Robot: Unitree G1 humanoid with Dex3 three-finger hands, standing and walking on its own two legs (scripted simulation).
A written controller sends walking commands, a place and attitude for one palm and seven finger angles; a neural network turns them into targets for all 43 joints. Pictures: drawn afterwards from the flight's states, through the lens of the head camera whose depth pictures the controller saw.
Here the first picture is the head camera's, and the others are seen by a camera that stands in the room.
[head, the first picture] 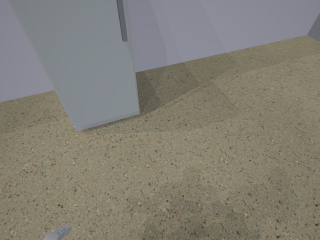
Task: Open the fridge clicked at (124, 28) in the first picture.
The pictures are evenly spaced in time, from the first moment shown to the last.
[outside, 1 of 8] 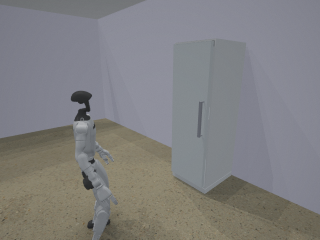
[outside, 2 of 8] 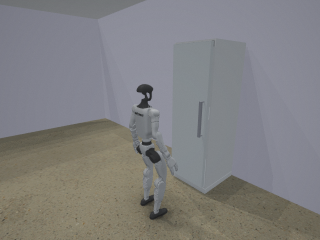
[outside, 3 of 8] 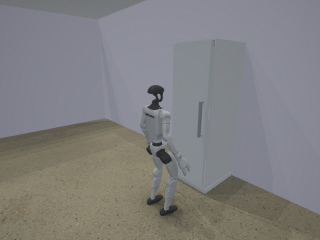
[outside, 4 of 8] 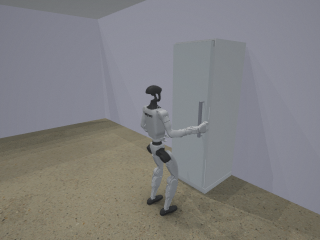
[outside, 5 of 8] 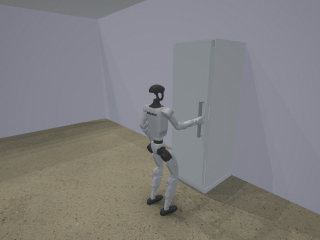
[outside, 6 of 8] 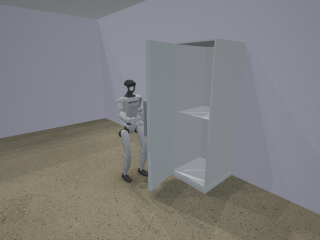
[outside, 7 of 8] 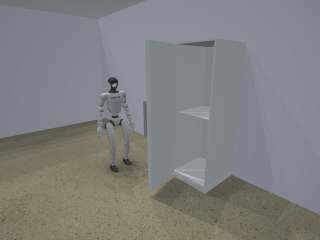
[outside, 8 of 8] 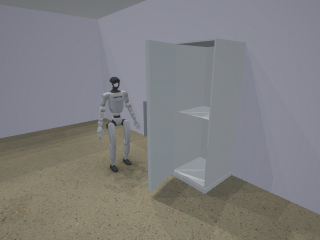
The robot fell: no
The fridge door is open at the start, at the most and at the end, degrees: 0 84 76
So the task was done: yes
